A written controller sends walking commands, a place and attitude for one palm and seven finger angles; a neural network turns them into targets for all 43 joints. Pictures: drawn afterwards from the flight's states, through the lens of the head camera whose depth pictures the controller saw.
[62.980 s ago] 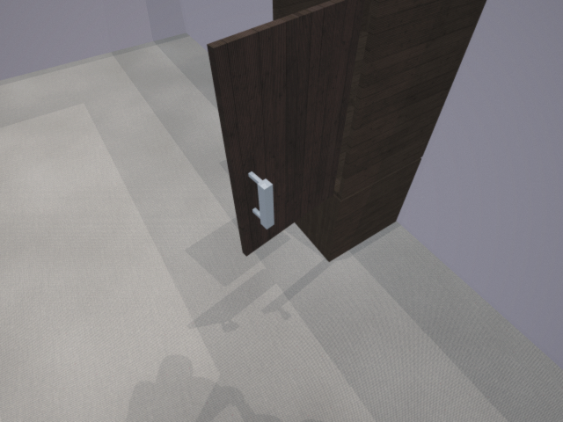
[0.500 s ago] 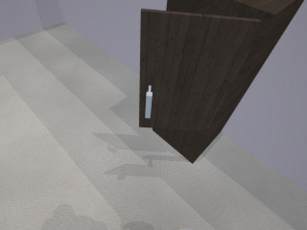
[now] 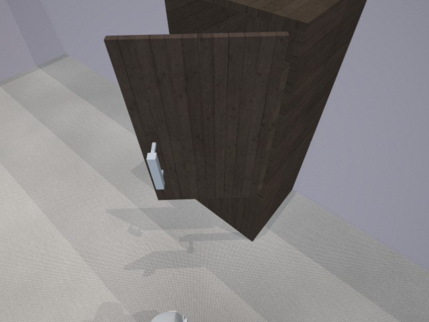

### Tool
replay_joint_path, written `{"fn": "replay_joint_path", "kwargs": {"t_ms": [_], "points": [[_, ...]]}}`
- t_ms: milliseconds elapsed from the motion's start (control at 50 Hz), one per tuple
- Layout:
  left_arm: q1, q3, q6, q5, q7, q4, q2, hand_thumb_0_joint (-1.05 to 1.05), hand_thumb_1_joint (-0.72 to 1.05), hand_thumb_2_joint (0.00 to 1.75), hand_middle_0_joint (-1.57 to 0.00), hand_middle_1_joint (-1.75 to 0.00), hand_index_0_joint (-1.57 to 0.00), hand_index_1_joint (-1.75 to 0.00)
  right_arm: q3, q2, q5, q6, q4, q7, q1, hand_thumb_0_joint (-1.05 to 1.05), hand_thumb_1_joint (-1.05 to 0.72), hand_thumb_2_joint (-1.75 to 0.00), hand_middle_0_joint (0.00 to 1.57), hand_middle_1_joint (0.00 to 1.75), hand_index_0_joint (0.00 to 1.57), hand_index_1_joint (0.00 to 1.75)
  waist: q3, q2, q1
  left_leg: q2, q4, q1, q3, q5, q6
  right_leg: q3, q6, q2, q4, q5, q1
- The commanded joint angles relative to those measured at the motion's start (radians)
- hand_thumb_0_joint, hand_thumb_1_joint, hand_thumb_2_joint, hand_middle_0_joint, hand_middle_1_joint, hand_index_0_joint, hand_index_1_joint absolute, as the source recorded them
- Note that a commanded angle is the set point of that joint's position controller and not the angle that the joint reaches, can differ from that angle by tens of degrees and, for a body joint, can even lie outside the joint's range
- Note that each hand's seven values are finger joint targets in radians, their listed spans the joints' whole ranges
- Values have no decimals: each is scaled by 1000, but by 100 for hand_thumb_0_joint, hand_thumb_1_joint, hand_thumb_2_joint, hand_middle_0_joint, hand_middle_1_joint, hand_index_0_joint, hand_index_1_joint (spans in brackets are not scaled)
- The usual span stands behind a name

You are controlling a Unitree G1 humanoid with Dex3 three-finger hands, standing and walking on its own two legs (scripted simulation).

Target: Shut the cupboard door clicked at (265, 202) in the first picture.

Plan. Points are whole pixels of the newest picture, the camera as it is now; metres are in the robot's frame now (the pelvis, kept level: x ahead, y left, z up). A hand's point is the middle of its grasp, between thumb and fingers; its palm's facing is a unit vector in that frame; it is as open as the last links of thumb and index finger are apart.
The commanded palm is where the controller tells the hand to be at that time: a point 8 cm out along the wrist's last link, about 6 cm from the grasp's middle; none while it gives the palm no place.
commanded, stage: take the last steps up to it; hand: left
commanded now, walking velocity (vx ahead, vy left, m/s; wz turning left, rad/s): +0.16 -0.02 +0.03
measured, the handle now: (157, 166) +0.54 +0.18 -0.12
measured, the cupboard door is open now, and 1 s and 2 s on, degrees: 42 42 42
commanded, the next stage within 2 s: come to a stop and stand still in 0.06 s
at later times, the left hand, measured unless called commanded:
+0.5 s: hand out of the picture +0.10 +0.14 -0.19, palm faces +0.09 -0.97 -0.21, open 7.4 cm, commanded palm none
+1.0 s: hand out of the picture +0.12 +0.16 -0.17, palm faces -0.01 -0.96 -0.28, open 7.4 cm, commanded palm none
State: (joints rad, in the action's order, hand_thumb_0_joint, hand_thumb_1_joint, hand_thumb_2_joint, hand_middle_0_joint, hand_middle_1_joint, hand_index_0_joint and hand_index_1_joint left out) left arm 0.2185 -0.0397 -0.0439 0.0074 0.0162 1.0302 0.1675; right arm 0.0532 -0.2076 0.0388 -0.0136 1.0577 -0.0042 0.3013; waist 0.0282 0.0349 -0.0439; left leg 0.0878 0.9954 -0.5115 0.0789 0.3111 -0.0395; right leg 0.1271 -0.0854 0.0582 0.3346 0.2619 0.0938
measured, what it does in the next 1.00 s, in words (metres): steps on the spot: left foot, then right foot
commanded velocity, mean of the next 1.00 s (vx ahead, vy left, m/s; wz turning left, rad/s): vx -0.08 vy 0.03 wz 0.00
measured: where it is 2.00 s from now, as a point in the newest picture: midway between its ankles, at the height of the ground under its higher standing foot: outside the picture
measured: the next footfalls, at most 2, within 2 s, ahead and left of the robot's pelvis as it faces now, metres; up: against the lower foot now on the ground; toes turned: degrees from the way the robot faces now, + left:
left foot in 0.22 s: +0.09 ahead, +0.07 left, +0.00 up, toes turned +4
right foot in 0.46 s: +0.11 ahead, -0.16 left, +0.00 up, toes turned +1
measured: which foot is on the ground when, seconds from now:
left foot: up 0.00-0.20, down 0.22-1.00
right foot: down 0.00-0.22, up 0.24-0.44, down 0.46-1.00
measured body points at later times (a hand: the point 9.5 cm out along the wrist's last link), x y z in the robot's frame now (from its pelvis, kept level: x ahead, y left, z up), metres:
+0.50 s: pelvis +0.09 -0.03 -0.01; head +0.13 -0.03 +0.43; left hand +0.09 +0.19 -0.17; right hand +0.18 -0.26 -0.17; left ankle +0.12 +0.08 -0.74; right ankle +0.09 -0.16 -0.74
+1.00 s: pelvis +0.06 -0.04 -0.01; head +0.08 -0.05 +0.44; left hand +0.13 +0.21 -0.15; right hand +0.12 -0.27 -0.17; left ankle +0.05 +0.06 -0.74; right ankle +0.08 -0.16 -0.74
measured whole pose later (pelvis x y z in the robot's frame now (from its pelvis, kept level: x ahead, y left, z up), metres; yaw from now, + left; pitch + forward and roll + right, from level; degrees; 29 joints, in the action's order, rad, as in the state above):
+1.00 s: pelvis +0.06 -0.04 -0.01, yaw +0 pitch -2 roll +1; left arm 0.19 0.01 0.01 0.01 0.04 1.01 0.20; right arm 0.02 -0.19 0.02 -0.01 0.96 -0.01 0.22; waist 0.06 0.03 -0.01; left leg -0.01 0.57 -0.22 0.08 0.32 0.03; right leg -0.02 0.01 -0.02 0.60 0.30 0.28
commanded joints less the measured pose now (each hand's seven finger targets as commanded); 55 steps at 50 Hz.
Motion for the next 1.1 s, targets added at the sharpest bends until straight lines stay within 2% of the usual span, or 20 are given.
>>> {"fn": "replay_joint_path", "kwargs": {"t_ms": [0, 100, 160, 180, 200, 220, 240, 300, 420, 500, 540, 660, 720, 800, 820, 840, 860, 900, 960, 1080], "points": [[123, -2, -22, 9, 6, 25, 88, 0, 90, 90, -20, -30, -20, -30, -6, -14, -9, 21, -58, 0, -28, 0, -90, -90, 20, 30, 20, 30, 4, -105, 37, 10, -122, -93, -14, -2, 4, -191, -123, -300, -80, -605, -142], [156, 1, -17, 15, 12, 69, 100, 0, 90, 90, -20, -30, -20, -30, -18, -4, -17, 33, -62, -4, -101, 0, -90, -90, 20, 30, 20, 30, 41, -113, 41, -27, -295, 24, 19, 19, 32, -202, -117, -308, -22, -730, -129], [137, 3, -12, 0, 16, 81, 90, 0, 90, 90, -20, -30, -20, -30, -26, -9, -15, 46, -9, -22, 8, 0, -90, -90, 20, 30, 20, 30, -12, -103, -14, -89, -491, 266, 30, -230, 58, -134, -33, -224, 180, -922, -92], [156, 10, -8, -6, 21, 83, 72, 0, 90, 90, -20, -30, -20, -30, -25, -41, -12, 52, 11, -32, 74, 0, -90, -90, 20, 30, 20, 30, -69, -62, -31, -16, -493, 447, -49, -580, 100, -105, 32, -180, 301, -845, 13], [178, 23, -4, -14, 29, 71, 29, 0, 90, 90, -20, -30, -20, -30, -15, -98, -12, 53, 22, -45, 134, 0, -90, -90, 20, 30, 20, 30, -134, 53, -43, 153, -420, 626, -209, -955, 198, -81, 79, -120, 415, -529, 182], [188, 31, 4, -21, 39, 65, 15, 0, 90, 90, -20, -30, -20, -30, -20, -106, -22, 47, 26, -52, 145, 0, -90, -90, 20, 30, 20, 30, -152, 129, -23, 292, -477, 622, -311, -1248, 302, -90, 103, -75, 523, 121, 210], [190, 31, 21, -13, 43, 66, 28, 0, 90, 90, -20, -30, -20, -30, -34, -100, -30, 38, 21, -61, 65, 0, -90, -90, 20, 30, 20, 30, -89, 145, 16, 299, -557, 509, -298, -1245, 315, -152, 98, -87, 522, 387, 195], [147, 21, 66, 1, 37, 56, 38, 0, 90, 90, -20, -30, -20, -30, -34, -80, -32, 17, -15, -65, -90, 0, -90, -90, 20, 30, 20, 30, 72, 91, 58, 222, -632, 343, -225, -928, 241, -155, 97, -124, 375, 285, 185], [194, -6, 80, 20, 28, 18, 67, 0, 90, 90, -20, -30, -20, -30, 14, -132, -32, -14, -76, -45, -178, 0, -90, -90, 20, 30, 20, 30, -91, -15, 89, 121, -539, 295, -148, -480, 151, -167, 73, -104, 253, -126, 101], [59, -26, 73, 29, 15, -49, 176, 0, 90, 90, -20, -30, -20, -30, 24, -66, -34, -38, -95, -21, -148, 0, -90, -90, 20, 30, 20, 30, -16, -214, 47, -99, -337, 265, -23, -14, 36, -403, -45, -300, 32, -224, 236], [19, -26, 62, 25, 19, -60, 183, 0, 90, 90, -20, -30, -20, -30, 22, -53, -28, -42, -85, -20, -133, 0, -90, -90, 20, 30, 20, 30, -4, -204, 46, -97, -214, 252, -52, 132, 24, -439, -109, -365, -10, -364, 234], [7, -35, 54, 16, 29, -49, 201, 0, 90, 90, -20, -30, -20, -30, 2, -64, -35, -14, -67, -22, -70, 0, -90, -90, 20, 30, 20, 30, -67, -223, 50, -74, -521, 273, -72, -40, 15, -342, -66, -317, 160, -662, 17], [13, -22, 60, 2, 30, -58, 149, 0, 90, 90, -20, -30, -20, -30, 5, -132, -23, 3, -66, -29, -76, 0, -90, -90, 20, 30, 20, 30, -122, 1, 67, 78, -557, 422, -166, -603, 75, -207, 43, -168, 239, -404, 86], [-43, -7, 84, 8, 31, -64, 124, 0, 90, 90, -20, -30, -20, -30, -7, -126, -21, 5, -60, -37, -92, 0, -90, -90, 20, 30, 20, 30, -17, 121, 68, 141, -642, 339, -211, -728, 150, -154, 74, -91, 317, 74, 109], [-33, -5, 88, 7, 30, -60, 124, 0, 90, 90, -20, -30, -20, -30, -10, -128, -20, 6, -62, -39, -98, 0, -90, -90, 20, 30, 20, 30, -11, 131, 73, 147, -655, 326, -208, -691, 161, -162, 75, -90, 331, 118, 112], [122, 10, 48, -3, 58, -20, 150, 0, 90, 90, -20, -30, -20, -30, 4, -177, -45, 24, -141, -21, -182, 0, -90, -90, 20, 30, 20, 30, -82, 254, 107, 138, -430, 409, -134, -811, 114, -185, 54, -155, 248, -4, 185], [54, 3, 38, 2, 49, -70, 201, 0, 90, 90, -20, -30, -20, -30, -1, -102, -30, 18, -176, -13, -126, 0, -90, -90, 20, 30, 20, 30, -75, 183, 71, 50, -443, 325, -107, -486, 76, -219, 30, -159, 201, -101, 163], [-14, 11, 22, 7, 34, -75, 198, 0, 90, 90, -20, -30, -20, -30, -20, -49, -25, 21, -170, -13, -66, 0, -90, -90, 20, 30, 20, 30, -58, 72, 37, -3, -484, 301, -86, -240, 52, -278, 5, -213, 157, -221, 162], [-39, 17, 30, 8, 25, -91, 179, 0, 90, 90, -20, -30, -20, -30, -16, -93, -27, 27, -173, -10, -22, 0, -90, -90, 20, 30, 20, 30, -40, -62, 24, 14, -564, 295, -134, -130, 77, -227, 33, -146, 156, -52, 179], [-21, 19, 34, 9, 13, -81, 186, 0, 90, 90, -20, -30, -20, -30, -15, -131, -19, 33, -166, -9, -31, 0, -90, -90, 20, 30, 20, 30, 81, -100, 36, 0, -668, 225, -151, 95, 88, -254, 36, -129, 82, 159, 234]]}}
